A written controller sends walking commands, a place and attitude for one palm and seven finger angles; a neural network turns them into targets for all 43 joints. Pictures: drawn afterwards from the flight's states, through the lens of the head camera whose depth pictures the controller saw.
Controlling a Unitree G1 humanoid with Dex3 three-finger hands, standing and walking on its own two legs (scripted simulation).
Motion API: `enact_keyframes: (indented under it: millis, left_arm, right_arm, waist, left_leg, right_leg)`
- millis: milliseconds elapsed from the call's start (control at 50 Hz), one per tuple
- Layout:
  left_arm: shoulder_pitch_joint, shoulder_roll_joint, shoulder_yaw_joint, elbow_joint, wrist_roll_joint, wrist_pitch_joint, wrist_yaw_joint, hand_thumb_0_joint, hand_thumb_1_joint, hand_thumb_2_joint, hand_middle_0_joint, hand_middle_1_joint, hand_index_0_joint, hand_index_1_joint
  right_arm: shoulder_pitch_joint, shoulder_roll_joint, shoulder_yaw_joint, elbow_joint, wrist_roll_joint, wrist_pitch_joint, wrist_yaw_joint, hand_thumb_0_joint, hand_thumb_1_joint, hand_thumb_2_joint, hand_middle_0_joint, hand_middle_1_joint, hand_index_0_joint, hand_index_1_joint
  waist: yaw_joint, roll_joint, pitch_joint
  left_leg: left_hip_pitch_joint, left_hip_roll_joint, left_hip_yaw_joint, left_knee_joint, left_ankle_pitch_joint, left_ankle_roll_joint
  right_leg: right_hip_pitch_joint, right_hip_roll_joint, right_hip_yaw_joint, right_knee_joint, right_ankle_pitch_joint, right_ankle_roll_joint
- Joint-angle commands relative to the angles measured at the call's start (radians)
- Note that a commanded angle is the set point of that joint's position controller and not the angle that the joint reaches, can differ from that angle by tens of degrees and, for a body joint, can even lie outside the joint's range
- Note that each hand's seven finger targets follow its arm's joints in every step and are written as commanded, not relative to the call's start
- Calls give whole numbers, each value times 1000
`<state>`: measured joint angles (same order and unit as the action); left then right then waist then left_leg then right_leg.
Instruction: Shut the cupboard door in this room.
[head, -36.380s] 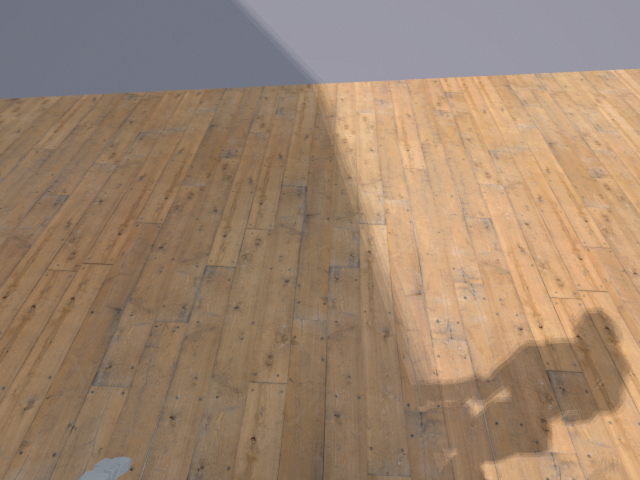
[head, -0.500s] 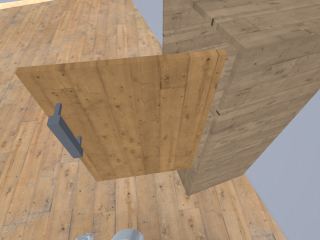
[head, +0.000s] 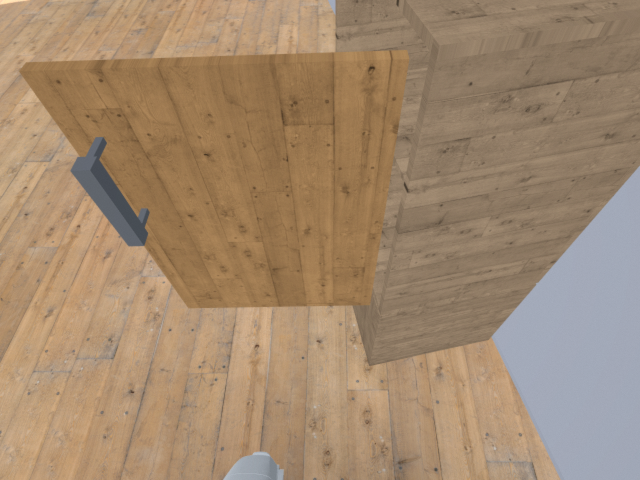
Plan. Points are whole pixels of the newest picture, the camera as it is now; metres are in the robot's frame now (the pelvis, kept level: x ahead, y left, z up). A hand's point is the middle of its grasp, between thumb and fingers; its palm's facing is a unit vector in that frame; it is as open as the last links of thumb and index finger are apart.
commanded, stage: come to a stop and stand still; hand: left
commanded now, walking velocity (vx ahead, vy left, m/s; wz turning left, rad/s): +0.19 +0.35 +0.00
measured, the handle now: (119, 194) +0.45 +0.32 +0.07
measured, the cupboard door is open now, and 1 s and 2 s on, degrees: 79 79 79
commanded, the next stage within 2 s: look again from close up in 1.38 s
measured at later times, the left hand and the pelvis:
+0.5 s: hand out of the picture -0.08 +0.21 -0.15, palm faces +0.09 -0.96 -0.26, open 7.4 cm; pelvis -0.03 +0.03 +0.01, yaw +2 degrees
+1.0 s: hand out of the picture -0.04 +0.27 -0.16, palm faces +0.04 -0.98 -0.19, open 7.4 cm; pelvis -0.07 +0.10 +0.01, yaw +1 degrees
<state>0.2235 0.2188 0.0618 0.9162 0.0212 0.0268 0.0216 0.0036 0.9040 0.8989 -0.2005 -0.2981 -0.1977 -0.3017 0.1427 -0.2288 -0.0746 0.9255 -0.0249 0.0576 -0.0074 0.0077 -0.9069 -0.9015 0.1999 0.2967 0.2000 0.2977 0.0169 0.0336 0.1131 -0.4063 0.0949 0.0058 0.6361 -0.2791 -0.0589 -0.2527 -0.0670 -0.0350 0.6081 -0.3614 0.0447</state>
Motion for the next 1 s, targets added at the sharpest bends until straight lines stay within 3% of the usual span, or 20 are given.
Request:
enact_keyframes:
  millis: [0,20,80,220,360,380,400,440,480,500,520,560,580,620,660,700,740,800,860,980]
  left_arm:
    - [147,221,37,-29,11,-28,12,0,900,900,-200,-300,-200,-300]
    - [102,218,45,-20,10,-38,19,0,900,900,-200,-300,-200,-300]
    - [52,150,26,-21,1,-48,12,0,900,900,-200,-300,-200,-300]
    - [224,153,30,57,6,-49,25,0,900,900,-200,-300,-200,-300]
    - [170,158,26,59,21,-37,21,0,900,900,-200,-300,-200,-300]
    - [210,140,-2,85,34,-80,67,0,900,900,-200,-300,-200,-300]
    - [150,204,22,38,27,-80,65,0,900,900,-200,-300,-200,-300]
    - [141,159,4,30,1,-59,53,0,900,900,-200,-300,-200,-300]
    - [189,65,-16,37,-11,-30,39,0,900,900,-200,-300,-200,-300]
    - [204,39,-23,23,-4,-9,37,0,900,900,-200,-300,-200,-300]
    - [203,2,-24,4,0,-9,34,0,900,900,-200,-300,-200,-300]
    - [164,38,-27,38,0,-3,32,0,900,900,-200,-300,-200,-300]
    - [195,39,-26,43,0,-1,25,0,900,900,-200,-300,-200,-300]
    - [286,42,-30,81,6,-13,20,0,900,900,-200,-300,-200,-300]
    - [209,100,-34,44,8,-31,19,0,900,900,-200,-300,-200,-300]
    - [33,157,-11,-32,5,-24,25,0,900,900,-200,-300,-200,-300]
    - [-24,138,-6,-68,11,-11,29,0,900,900,-200,-300,-200,-300]
    - [101,56,-20,-61,-4,-1,25,0,900,900,-200,-300,-200,-300]
    - [205,24,-17,-4,6,14,17,0,900,900,-200,-300,-200,-300]
    - [193,0,-35,30,-5,-20,13,0,900,900,-200,-300,-200,-300]
  right_arm:
    - [-27,-45,-17,-111,7,6,4,0,-900,-900,200,300,200,300]
    - [-39,-50,-20,-93,-1,9,7,0,-900,-900,200,300,200,300]
    - [39,-86,-22,-24,-3,5,32,0,-900,-900,200,300,200,300]
    - [-35,-60,-4,-22,1,10,37,0,-900,-900,200,300,200,300]
    - [-35,-32,9,-17,17,-8,30,0,-900,-900,200,300,200,300]
    - [-53,-17,41,-109,5,-53,29,0,-900,-900,200,300,200,300]
    - [65,-7,40,-101,13,-65,23,0,-900,-900,200,300,200,300]
    - [200,-75,39,-48,18,-78,9,0,-900,-900,200,300,200,300]
    - [177,-187,12,-77,10,-75,-3,0,-900,-900,200,300,200,300]
    - [159,-203,13,-97,-2,-65,-7,0,-900,-900,200,300,200,300]
    - [138,-184,13,-110,-12,-54,-7,0,-900,-900,200,300,200,300]
    - [45,-111,36,-103,-6,-56,-13,0,-900,-900,200,300,200,300]
    - [3,-102,38,-118,-3,-47,-9,0,-900,-900,200,300,200,300]
    - [-26,-89,38,-119,-1,-35,-4,0,-900,-900,200,300,200,300]
    - [46,-45,35,-120,10,-18,-1,0,-900,-900,200,300,200,300]
    - [169,-50,12,-82,4,-12,-1,0,-900,-900,200,300,200,300]
    - [257,-36,20,-44,5,-25,3,0,-900,-900,200,300,200,300]
    - [205,-88,18,-57,-6,-62,-3,0,-900,-900,200,300,200,300]
    - [92,-95,19,-79,-4,-57,-10,0,-900,-900,200,300,200,300]
    - [193,-48,29,-10,5,-66,-18,0,-900,-900,200,300,200,300]
  waist:
    - [44,-204,-137]
    - [30,-336,-92]
    - [-2,-306,-40]
    - [65,-195,-40]
    - [48,-278,-14]
    - [5,-142,-50]
    - [-56,-41,-175]
    - [-71,-79,-288]
    - [-24,98,-266]
    - [-13,87,-202]
    - [-3,65,-126]
    - [8,299,-11]
    - [29,265,26]
    - [73,44,22]
    - [7,-266,35]
    - [-71,-382,32]
    - [-106,-304,13]
    - [-38,174,14]
    - [29,113,-30]
    - [3,31,-109]
  left_leg:
    - [-150,-88,-121,417,-282,26]
    - [-204,-78,-119,489,-228,21]
    - [-215,-75,-68,573,-11,-2]
    - [-241,-63,-28,487,-6,-35]
    - [-57,-62,24,219,-81,-17]
    - [-64,-116,55,195,-264,-6]
    - [39,-86,16,-26,-174,25]
    - [251,-79,47,-231,209,49]
    - [365,171,-213,-191,688,163]
    - [306,211,-215,-204,644,217]
    - [236,191,-157,-204,559,231]
    - [4,106,-161,-289,279,195]
    - [-97,89,-149,-310,53,189]
    - [-170,28,-117,-241,-205,143]
    - [-15,-105,-4,-53,-245,72]
    - [236,-104,19,90,-108,65]
    - [316,-90,9,-40,-58,66]
    - [27,78,-277,-445,-349,128]
    - [-110,96,-276,-487,-350,182]
    - [132,57,-183,-388,-120,151]
  right_leg:
    - [39,-417,401,-359,315,-164]
    - [28,-368,439,-354,282,-137]
    - [61,-241,231,-333,237,-97]
    - [185,-288,244,-335,269,-135]
    - [46,-271,205,-360,160,-166]
    - [154,-274,297,-236,914,-176]
    - [260,-274,176,-96,1107,-169]
    - [180,-112,25,83,693,-90]
    - [-96,4,-11,148,-174,-35]
    - [-142,13,6,240,-247,-36]
    - [-166,5,-5,220,-238,-43]
    - [-72,21,8,224,-165,-44]
    - [-20,21,4,186,-90,-51]
    - [87,30,16,-15,55,-60]
    - [-162,-116,305,-296,-238,-130]
    - [-419,-179,353,-429,-436,-185]
    - [-443,-98,228,-303,-338,-128]
    - [-173,67,45,26,-92,-51]
    - [-31,70,50,226,-37,-60]
    - [47,40,45,-220,67,-82]
